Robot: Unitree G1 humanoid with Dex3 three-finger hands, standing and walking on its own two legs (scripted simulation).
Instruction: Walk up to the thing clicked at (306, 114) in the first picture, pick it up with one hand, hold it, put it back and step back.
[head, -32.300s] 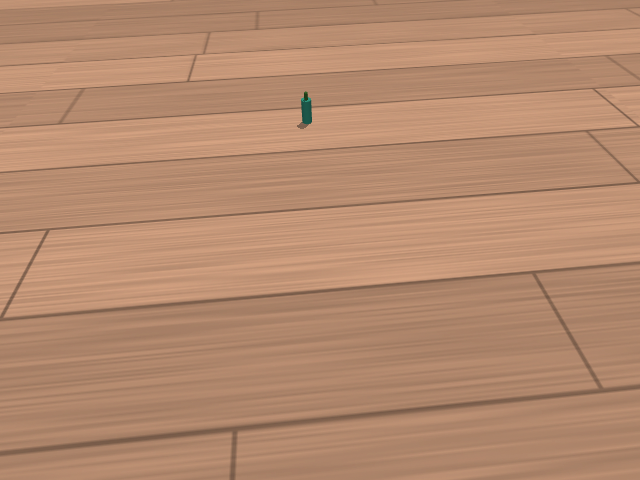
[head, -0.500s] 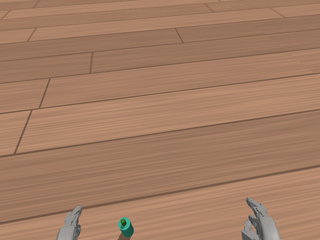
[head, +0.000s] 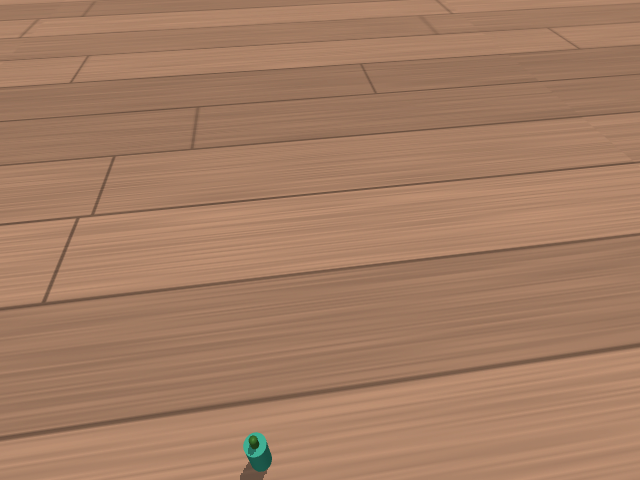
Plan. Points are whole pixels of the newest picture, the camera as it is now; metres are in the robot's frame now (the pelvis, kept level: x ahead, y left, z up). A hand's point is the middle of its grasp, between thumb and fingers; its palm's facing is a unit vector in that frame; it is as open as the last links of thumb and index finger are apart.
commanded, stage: stand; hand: left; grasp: from the side
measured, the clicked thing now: (257, 450) +0.36 +0.19 -0.66
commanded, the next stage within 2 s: step back in 1.84 s
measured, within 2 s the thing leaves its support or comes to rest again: neither
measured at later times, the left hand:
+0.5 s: hand out of the picture +0.03 +0.25 -0.14, palm faces -0.01 -0.94 -0.35, open 7.4 cm
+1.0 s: hand out of the picture +0.05 +0.25 -0.14, palm faces -0.03 -0.94 -0.34, open 7.4 cm
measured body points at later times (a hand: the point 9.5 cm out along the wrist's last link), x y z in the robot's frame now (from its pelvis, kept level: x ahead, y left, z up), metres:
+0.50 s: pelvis -0.02 +0.00 +0.02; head -0.02 +0.00 +0.47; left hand +0.03 +0.30 -0.11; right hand +0.05 -0.29 -0.12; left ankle +0.03 +0.13 -0.72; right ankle +0.01 -0.14 -0.72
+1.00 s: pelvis +0.00 +0.00 +0.03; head +0.00 +0.00 +0.47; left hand +0.06 +0.29 -0.11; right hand +0.05 -0.29 -0.12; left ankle +0.03 +0.13 -0.72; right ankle +0.01 -0.14 -0.72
